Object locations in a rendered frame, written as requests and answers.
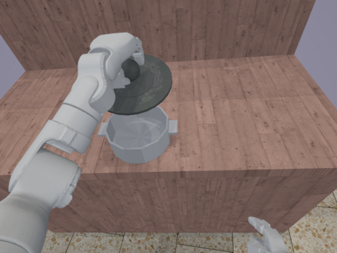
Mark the knob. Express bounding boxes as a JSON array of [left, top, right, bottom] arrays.
[[121, 59, 140, 82]]

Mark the robot right hand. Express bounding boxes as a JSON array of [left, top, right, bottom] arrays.
[[247, 217, 288, 253]]

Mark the robot left upper arm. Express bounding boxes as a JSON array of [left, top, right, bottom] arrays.
[[0, 147, 82, 253]]

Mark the robot left forearm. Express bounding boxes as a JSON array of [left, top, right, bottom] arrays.
[[8, 45, 121, 192]]

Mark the pot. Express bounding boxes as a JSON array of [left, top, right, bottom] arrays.
[[98, 106, 177, 164]]

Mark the table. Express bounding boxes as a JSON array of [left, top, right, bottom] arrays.
[[0, 0, 337, 233]]

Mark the robot left hand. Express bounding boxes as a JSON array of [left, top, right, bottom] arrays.
[[90, 32, 144, 89]]

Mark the lid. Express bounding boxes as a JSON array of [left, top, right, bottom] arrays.
[[108, 54, 172, 115]]

